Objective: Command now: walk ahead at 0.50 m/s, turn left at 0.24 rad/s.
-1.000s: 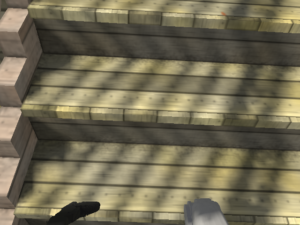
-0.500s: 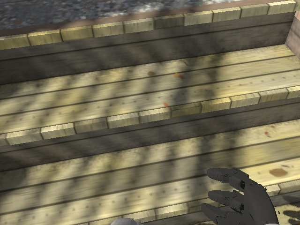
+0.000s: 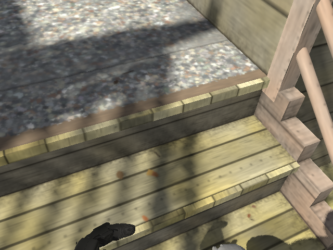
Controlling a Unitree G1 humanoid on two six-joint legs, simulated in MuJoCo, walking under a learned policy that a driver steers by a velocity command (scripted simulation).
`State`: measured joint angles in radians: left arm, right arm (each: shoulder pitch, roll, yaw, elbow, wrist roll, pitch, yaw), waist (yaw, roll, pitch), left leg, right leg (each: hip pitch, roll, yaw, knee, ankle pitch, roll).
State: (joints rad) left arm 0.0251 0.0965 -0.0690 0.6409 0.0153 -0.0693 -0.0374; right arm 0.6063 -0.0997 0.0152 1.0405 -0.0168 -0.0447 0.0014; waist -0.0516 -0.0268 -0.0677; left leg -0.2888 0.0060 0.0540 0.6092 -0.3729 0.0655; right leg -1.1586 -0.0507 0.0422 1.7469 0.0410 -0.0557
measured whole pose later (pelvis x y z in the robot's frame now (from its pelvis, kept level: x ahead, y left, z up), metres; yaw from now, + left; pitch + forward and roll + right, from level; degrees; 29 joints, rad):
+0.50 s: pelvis +0.31 -0.08 +0.17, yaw +18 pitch +0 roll -2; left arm 0.32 0.27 0.05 1.01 0.05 -0.04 0.01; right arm 0.13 -0.27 -0.05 0.73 0.03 -0.06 0.04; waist -0.03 0.05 -0.08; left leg -0.97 -0.03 -0.09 2.12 -0.05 0.18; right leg -0.40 -0.13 -0.25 0.76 -0.33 0.00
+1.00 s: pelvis +0.52 +0.04 +0.36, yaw +33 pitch +2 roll -2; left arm 0.06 0.18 -0.02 0.64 0.02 -0.13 -0.05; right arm 0.45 -0.20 -0.01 0.96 -0.03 0.00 0.04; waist 0.00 -0.01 -0.14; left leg -0.44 -0.10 -0.01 0.80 -0.40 0.12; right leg -0.98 -0.04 0.09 2.17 0.00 -0.12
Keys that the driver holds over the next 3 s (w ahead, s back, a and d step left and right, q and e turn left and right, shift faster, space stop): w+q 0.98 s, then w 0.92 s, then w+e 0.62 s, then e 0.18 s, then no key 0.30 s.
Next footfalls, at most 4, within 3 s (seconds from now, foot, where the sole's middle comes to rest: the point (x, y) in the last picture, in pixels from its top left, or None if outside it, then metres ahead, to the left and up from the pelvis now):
0.28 right None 0.41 -0.19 -0.58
0.78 left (128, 202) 0.54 0.10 -0.39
1.30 right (118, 80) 0.89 0.14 -0.20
1.86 left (14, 66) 0.96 0.50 -0.20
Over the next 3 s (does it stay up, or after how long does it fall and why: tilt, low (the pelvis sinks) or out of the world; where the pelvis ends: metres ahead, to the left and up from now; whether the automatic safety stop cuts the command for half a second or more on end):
stays up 1.42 0.60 0.57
